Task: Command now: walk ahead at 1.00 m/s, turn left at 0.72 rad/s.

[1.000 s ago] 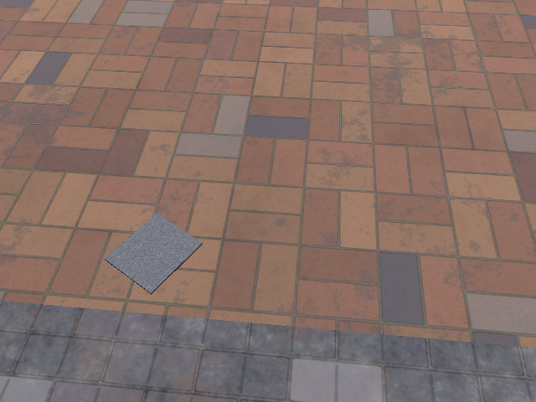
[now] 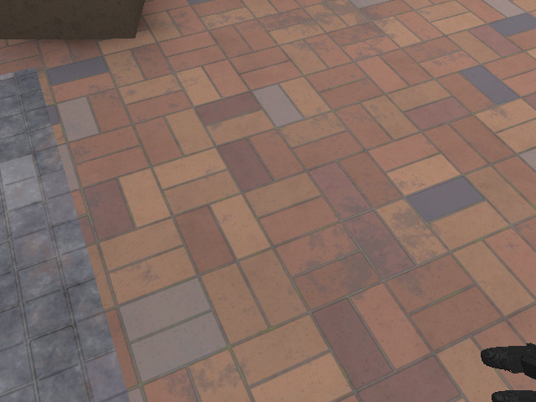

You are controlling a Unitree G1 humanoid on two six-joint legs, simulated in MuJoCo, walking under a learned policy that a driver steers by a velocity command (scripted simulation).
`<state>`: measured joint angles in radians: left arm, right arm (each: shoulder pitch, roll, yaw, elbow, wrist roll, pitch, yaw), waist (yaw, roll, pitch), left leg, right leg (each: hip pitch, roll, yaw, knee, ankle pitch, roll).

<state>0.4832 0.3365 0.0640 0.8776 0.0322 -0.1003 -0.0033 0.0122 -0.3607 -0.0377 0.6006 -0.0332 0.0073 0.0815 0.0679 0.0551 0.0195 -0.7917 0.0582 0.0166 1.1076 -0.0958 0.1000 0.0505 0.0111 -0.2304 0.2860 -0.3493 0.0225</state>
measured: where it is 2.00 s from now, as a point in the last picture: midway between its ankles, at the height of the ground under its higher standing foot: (317, 215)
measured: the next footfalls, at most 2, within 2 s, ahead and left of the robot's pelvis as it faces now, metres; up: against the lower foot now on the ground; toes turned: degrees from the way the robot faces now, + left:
left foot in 0.16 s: +0.33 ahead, +0.07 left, +0.00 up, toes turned +7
right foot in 0.60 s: +0.78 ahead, -0.03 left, +0.00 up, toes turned -10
